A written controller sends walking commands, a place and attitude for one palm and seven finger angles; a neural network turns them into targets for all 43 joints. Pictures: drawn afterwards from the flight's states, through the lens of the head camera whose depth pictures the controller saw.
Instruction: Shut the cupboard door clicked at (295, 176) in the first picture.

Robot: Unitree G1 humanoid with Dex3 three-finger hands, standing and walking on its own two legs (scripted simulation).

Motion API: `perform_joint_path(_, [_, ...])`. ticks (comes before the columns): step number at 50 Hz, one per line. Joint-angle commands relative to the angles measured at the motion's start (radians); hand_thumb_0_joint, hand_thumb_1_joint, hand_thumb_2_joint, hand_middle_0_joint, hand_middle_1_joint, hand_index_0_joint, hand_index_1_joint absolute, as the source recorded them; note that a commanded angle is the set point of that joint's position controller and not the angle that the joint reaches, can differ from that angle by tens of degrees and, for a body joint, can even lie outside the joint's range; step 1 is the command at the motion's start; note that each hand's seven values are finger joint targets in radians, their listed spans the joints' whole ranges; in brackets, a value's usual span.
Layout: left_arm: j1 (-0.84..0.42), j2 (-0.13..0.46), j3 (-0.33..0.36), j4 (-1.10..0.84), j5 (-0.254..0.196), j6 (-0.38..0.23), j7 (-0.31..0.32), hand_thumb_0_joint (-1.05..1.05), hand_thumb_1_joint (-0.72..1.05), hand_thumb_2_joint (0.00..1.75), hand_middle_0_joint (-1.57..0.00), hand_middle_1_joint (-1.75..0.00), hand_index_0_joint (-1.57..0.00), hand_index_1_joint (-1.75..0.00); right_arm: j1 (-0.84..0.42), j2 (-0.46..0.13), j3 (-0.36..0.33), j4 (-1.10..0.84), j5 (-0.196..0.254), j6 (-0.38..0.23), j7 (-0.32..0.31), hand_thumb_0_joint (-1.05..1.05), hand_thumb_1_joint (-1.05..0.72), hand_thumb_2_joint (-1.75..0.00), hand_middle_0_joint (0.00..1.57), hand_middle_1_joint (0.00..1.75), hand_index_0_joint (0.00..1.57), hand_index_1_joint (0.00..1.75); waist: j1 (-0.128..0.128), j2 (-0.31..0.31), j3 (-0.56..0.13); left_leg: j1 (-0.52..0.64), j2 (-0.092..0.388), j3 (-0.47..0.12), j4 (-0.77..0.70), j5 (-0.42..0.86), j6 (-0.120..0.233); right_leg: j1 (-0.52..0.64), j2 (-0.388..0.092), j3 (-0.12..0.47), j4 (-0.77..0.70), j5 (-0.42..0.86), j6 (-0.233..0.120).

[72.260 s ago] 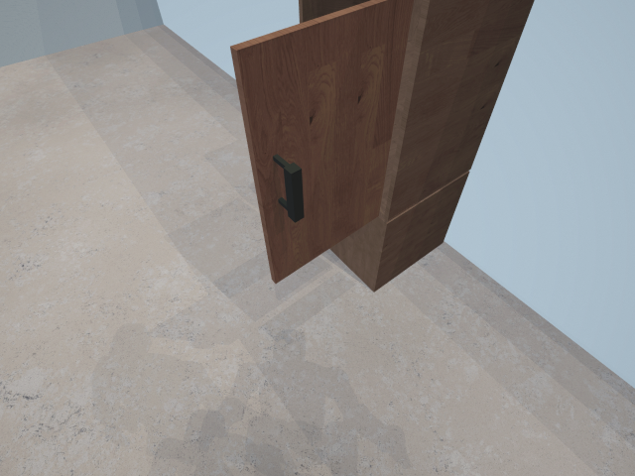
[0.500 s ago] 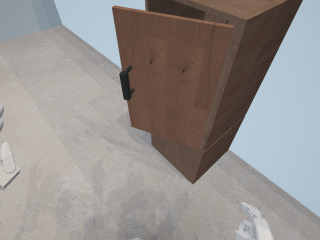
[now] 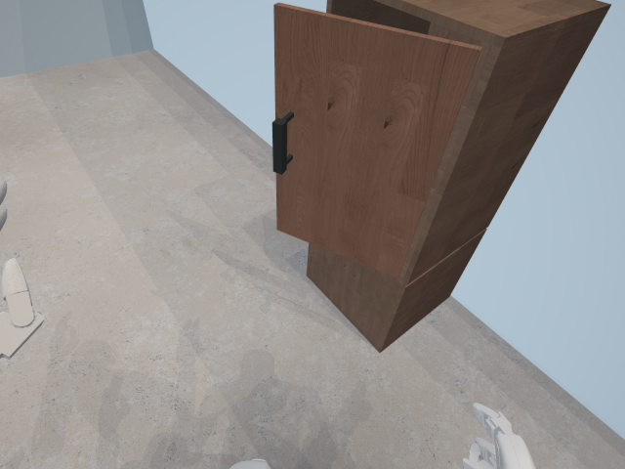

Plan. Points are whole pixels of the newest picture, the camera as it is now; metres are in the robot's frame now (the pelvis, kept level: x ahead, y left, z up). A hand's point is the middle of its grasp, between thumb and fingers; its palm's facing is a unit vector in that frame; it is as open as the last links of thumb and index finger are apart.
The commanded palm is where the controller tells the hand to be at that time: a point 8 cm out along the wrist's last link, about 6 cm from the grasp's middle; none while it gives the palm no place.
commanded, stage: stop stepping back and stand still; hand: left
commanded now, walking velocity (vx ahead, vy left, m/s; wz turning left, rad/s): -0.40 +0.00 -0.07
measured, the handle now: (284, 142) +0.77 +0.14 +0.00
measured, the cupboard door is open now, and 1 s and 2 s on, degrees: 25 25 25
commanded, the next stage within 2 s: let the arm hang, fingers relaxed in 0.78 s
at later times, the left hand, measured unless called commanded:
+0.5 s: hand out of the picture +0.11 +0.30 +0.18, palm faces +0.47 -0.80 -0.38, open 7.4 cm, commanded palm +0.05 +0.32 +0.20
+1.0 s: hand (53, 453) +0.12 +0.29 +0.02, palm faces +0.18 -0.88 -0.43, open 7.4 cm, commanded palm none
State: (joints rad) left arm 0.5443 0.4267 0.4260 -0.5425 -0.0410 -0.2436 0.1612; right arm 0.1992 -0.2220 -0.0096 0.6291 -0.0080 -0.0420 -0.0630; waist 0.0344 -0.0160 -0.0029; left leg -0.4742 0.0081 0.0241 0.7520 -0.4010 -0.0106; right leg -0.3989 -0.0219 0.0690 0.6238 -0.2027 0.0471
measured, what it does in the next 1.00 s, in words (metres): walks backwards: left foot, then right foot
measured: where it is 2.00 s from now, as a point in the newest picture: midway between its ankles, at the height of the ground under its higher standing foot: outside the picture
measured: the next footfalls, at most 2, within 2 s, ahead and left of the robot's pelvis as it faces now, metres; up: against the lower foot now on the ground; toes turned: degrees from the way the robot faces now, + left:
left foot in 0.02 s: +0.14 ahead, +0.11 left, +0.00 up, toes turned +3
right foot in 0.26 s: -0.09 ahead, -0.08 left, +0.00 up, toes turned -5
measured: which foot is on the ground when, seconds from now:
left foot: up 0.00-0.00, down 0.02-0.24, up 0.26-0.42, down 0.44-1.00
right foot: down 0.00-0.02, up 0.04-0.24, down 0.26-1.00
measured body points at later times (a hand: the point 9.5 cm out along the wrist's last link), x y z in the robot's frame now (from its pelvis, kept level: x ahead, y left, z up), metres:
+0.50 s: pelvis -0.10 +0.03 +0.01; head -0.12 +0.04 +0.46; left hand +0.08 +0.34 +0.21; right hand +0.01 -0.24 -0.08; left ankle -0.04 +0.13 -0.72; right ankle -0.12 -0.10 -0.71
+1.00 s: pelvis -0.10 +0.04 +0.01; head -0.11 +0.02 +0.46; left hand +0.11 +0.33 +0.05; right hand +0.05 -0.21 -0.10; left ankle -0.05 +0.14 -0.72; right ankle -0.13 -0.07 -0.72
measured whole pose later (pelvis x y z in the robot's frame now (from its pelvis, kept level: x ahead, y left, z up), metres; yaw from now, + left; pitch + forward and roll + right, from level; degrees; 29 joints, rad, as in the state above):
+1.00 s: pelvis -0.10 +0.04 +0.01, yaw -2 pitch +0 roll +0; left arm 0.29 0.32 0.19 0.18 0.01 -0.01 0.04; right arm 0.17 -0.27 0.00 0.75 -0.01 -0.04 -0.01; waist 0.01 0.06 -0.03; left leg -0.37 0.00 0.04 0.63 -0.26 0.03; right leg -0.26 -0.01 -0.05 0.62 -0.37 -0.01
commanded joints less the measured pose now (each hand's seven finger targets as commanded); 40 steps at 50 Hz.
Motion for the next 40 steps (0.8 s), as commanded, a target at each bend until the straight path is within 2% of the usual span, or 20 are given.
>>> perform_joint_path(1, [-0.264, 0.193, 0.144, -0.193, -0.004, -0.069, 0.039, 0.00, 0.90, 0.90, -0.20, -0.30, -0.20, -0.30, -0.097, -0.125, -0.045, -0.147, -0.004, -0.089, -0.046, 0.00, -0.90, -0.90, 0.20, 0.30, 0.20, 0.30, -0.043, 0.361, -0.026, -0.081, 0.367, -0.408, -0.564, -0.097, 0.171, -0.016, 0.107, -0.044, 0.387, -0.281, -0.024])
perform_joint_path(2, [-0.232, 0.228, 0.168, -0.185, -0.012, -0.094, 0.034, 0.00, 0.90, 0.90, -0.20, -0.30, -0.20, -0.30, -0.091, -0.109, -0.055, -0.135, 0.004, -0.105, -0.043, 0.00, -0.90, -0.90, 0.20, 0.30, 0.20, 0.30, -0.052, 0.303, -0.117, -0.096, 0.379, -0.393, -0.594, -0.241, 0.161, 0.055, 0.115, -0.011, 0.531, -0.303, -0.027])
perform_joint_path(4, [-0.165, 0.188, 0.167, -0.187, -0.018, -0.088, 0.014, 0.00, 0.90, 0.90, -0.20, -0.30, -0.20, -0.30, -0.080, -0.133, -0.077, -0.136, -0.005, -0.117, -0.010, 0.00, -0.90, -0.90, 0.20, 0.30, 0.20, 0.30, -0.045, 0.259, -0.128, -0.141, 0.356, -0.346, -0.535, -0.229, 0.181, 0.095, 0.113, -0.013, 0.584, -0.287, -0.028])
perform_joint_path(9, [-0.038, 0.153, 0.124, -0.284, -0.046, -0.046, 0.006, 0.00, 0.90, 0.90, -0.20, -0.30, -0.20, -0.30, -0.073, -0.102, -0.040, -0.172, 0.011, -0.121, 0.019, 0.00, -0.90, -0.90, 0.20, 0.30, 0.20, 0.30, -0.030, 0.343, -0.146, -0.004, 0.202, -0.143, -0.546, -0.309, 0.029, 0.256, 0.129, -0.189, 0.032, -0.346, -0.070])
perform_joint_path(10, [-0.030, 0.171, 0.129, -0.281, -0.040, -0.030, 0.007, 0.00, 0.90, 0.90, -0.20, -0.30, -0.20, -0.30, -0.064, -0.097, -0.036, -0.172, 0.008, -0.114, 0.016, 0.00, -0.90, -0.90, 0.20, 0.30, 0.20, 0.30, -0.030, 0.291, -0.133, -0.009, 0.143, -0.083, -0.491, -0.292, -0.009, 0.304, 0.116, -0.174, -0.109, -0.350, -0.092])
perform_joint_path(11, [-0.031, 0.195, 0.143, -0.265, -0.031, -0.016, 0.008, 0.00, 0.90, 0.90, -0.20, -0.30, -0.20, -0.30, -0.060, -0.087, -0.036, -0.170, 0.005, -0.101, 0.014, 0.00, -0.90, -0.90, 0.20, 0.30, 0.20, 0.30, -0.032, 0.139, -0.093, -0.007, 0.054, 0.013, -0.278, -0.202, -0.036, 0.245, 0.011, -0.032, -0.288, -0.386, -0.142])
perform_joint_path(12, [-0.025, 0.251, 0.200, -0.228, -0.031, -0.007, 0.016, 0.00, 0.90, 0.90, -0.20, -0.30, -0.20, -0.30, -0.043, -0.082, -0.043, -0.154, 0.001, -0.085, 0.013, 0.00, -0.90, -0.90, 0.20, 0.30, 0.20, 0.30, -0.034, -0.088, -0.073, 0.068, -0.007, 0.028, 0.088, -0.065, -0.042, 0.029, -0.219, 0.310, -0.476, -0.494, -0.229])
perform_joint_path(13, [-0.137, 0.265, 0.178, -0.276, -0.044, -0.012, 0.029, 0.00, 0.90, 0.90, -0.20, -0.30, -0.20, -0.30, -0.047, -0.096, -0.035, -0.125, -0.007, -0.073, 0.006, 0.00, -0.90, -0.90, 0.20, 0.30, 0.20, 0.30, -0.048, -0.117, -0.051, 0.034, 0.008, -0.019, 0.245, 0.048, -0.028, -0.006, -0.339, 0.327, -0.494, -0.318, -0.283])
perform_joint_path(15, [-0.105, 0.158, 0.106, -0.105, -0.038, 0.023, 0.036, 0.00, 0.90, 0.90, -0.20, -0.30, -0.20, -0.30, -0.054, -0.098, -0.033, -0.118, 0.018, -0.075, -0.015, 0.00, -0.90, -0.90, 0.20, 0.30, 0.20, 0.30, -0.055, -0.127, -0.009, -0.009, 0.032, -0.075, 0.251, 0.060, -0.015, 0.015, -0.261, 0.266, -0.422, -0.357, -0.243])
perform_joint_path(17, [-0.127, 0.173, 0.107, -0.069, -0.029, 0.030, 0.041, 0.00, 0.90, 0.90, -0.20, -0.30, -0.20, -0.30, -0.090, -0.105, -0.029, -0.126, 0.015, -0.068, -0.025, 0.00, -0.90, -0.90, 0.20, 0.30, 0.20, 0.30, -0.054, -0.108, 0.028, 0.085, 0.057, -0.057, 0.021, 0.034, 0.005, -0.015, -0.221, 0.132, -0.372, -0.348, -0.197])
perform_joint_path(20, [-0.133, 0.150, 0.076, -0.035, -0.008, 0.018, 0.044, 0.00, 0.90, 0.90, -0.20, -0.30, -0.20, -0.30, -0.064, -0.112, -0.027, -0.117, 0.018, -0.080, -0.036, 0.00, -0.90, -0.90, 0.20, 0.30, 0.20, 0.30, -0.056, -0.026, 0.024, 0.236, 0.039, -0.003, -0.277, 0.031, 0.039, 0.006, -0.128, 0.051, -0.284, -0.329, -0.138])
perform_joint_path(22, [-0.144, 0.157, 0.080, -0.097, -0.016, 0.007, 0.039, 0.00, 0.90, 0.90, -0.20, -0.30, -0.20, -0.30, -0.075, -0.146, -0.040, -0.151, 0.021, -0.095, -0.045, 0.00, -0.90, -0.90, 0.20, 0.30, 0.20, 0.30, -0.055, 0.119, 0.019, 0.251, 0.168, -0.202, -0.420, 0.008, 0.092, 0.027, -0.017, -0.031, -0.108, -0.184, -0.084])
perform_joint_path(24, [-0.096, 0.183, 0.115, -0.130, -0.016, -0.003, 0.030, 0.00, 0.90, 0.90, -0.20, -0.30, -0.20, -0.30, -0.075, -0.120, -0.022, -0.135, 0.012, -0.097, -0.040, 0.00, -0.90, -0.90, 0.20, 0.30, 0.20, 0.30, -0.059, 0.239, -0.021, 0.152, 0.246, -0.362, -0.611, -0.352, 0.104, 0.085, 0.051, -0.098, 0.023, -0.241, -0.049])
perform_joint_path(26, [-0.104, 0.165, 0.106, -0.167, -0.004, 0.004, 0.026, 0.00, 0.90, 0.90, -0.20, -0.30, -0.20, -0.30, -0.080, -0.116, -0.024, -0.140, 0.005, -0.100, -0.034, 0.00, -0.90, -0.90, 0.20, 0.30, 0.20, 0.30, -0.051, 0.250, 0.015, 0.020, 0.245, -0.314, -0.637, -0.380, 0.102, 0.177, 0.058, -0.116, 0.039, -0.198, -0.058])
perform_joint_path(30, [-0.052, 0.157, 0.104, -0.186, 0.003, 0.009, 0.032, 0.00, 0.90, 0.90, -0.20, -0.30, -0.20, -0.30, -0.061, -0.117, -0.034, -0.147, 0.003, -0.098, -0.018, 0.00, -0.90, -0.90, 0.20, 0.30, 0.20, 0.30, -0.053, 0.209, -0.031, 0.016, 0.143, -0.129, -0.488, -0.236, 0.052, 0.297, 0.039, -0.106, -0.173, -0.195, -0.084])
perform_joint_path(31, [-0.046, 0.171, 0.123, -0.170, 0.000, 0.007, 0.036, 0.00, 0.90, 0.90, -0.20, -0.30, -0.20, -0.30, -0.057, -0.112, -0.035, -0.146, 0.000, -0.091, -0.017, 0.00, -0.90, -0.90, 0.20, 0.30, 0.20, 0.30, -0.055, 0.178, -0.040, 0.016, 0.121, -0.103, -0.420, -0.195, 0.047, 0.294, 0.005, -0.061, -0.212, -0.204, -0.102])
perform_joint_path(32, [-0.019, 0.191, 0.147, -0.141, 0.001, 0.012, 0.038, 0.00, 0.90, 0.90, -0.20, -0.30, -0.20, -0.30, -0.055, -0.109, -0.043, -0.142, 0.003, -0.085, -0.015, 0.00, -0.90, -0.90, 0.20, 0.30, 0.20, 0.30, -0.048, 0.058, -0.050, 0.026, 0.073, -0.050, -0.305, -0.143, 0.033, 0.252, -0.047, 0.042, -0.277, -0.314, -0.129])
perform_joint_path(34, [-0.012, 0.168, 0.129, -0.120, -0.011, 0.017, 0.043, 0.00, 0.90, 0.90, -0.20, -0.30, -0.20, -0.30, -0.045, -0.098, -0.044, -0.137, 0.004, -0.064, -0.010, 0.00, -0.90, -0.90, 0.20, 0.30, 0.20, 0.30, -0.051, -0.110, -0.014, -0.003, 0.031, -0.003, -0.041, 0.034, 0.015, 0.179, -0.224, 0.305, -0.405, -0.408, -0.225])
perform_joint_path(36, [-0.038, 0.159, 0.119, -0.099, -0.015, 0.006, 0.048, 0.00, 0.90, 0.90, -0.20, -0.30, -0.20, -0.30, -0.044, -0.096, -0.035, -0.132, 0.009, -0.059, -0.004, 0.00, -0.90, -0.90, 0.20, 0.30, 0.20, 0.30, -0.053, -0.089, -0.003, -0.020, 0.035, -0.016, -0.018, 0.057, 0.010, 0.220, -0.254, 0.263, -0.361, -0.183, -0.246])
perform_joint_path(40, [-0.079, 0.157, 0.100, -0.090, -0.008, -0.004, 0.044, 0.00, 0.90, 0.90, -0.20, -0.30, -0.20, -0.30, -0.060, -0.105, -0.032, -0.128, 0.014, -0.067, -0.018, 0.00, -0.90, -0.90, 0.20, 0.30, 0.20, 0.30, -0.047, 0.015, -0.032, 0.260, 0.078, -0.048, -0.292, 0.233, 0.046, 0.133, -0.091, 0.034, -0.210, 0.004, -0.107])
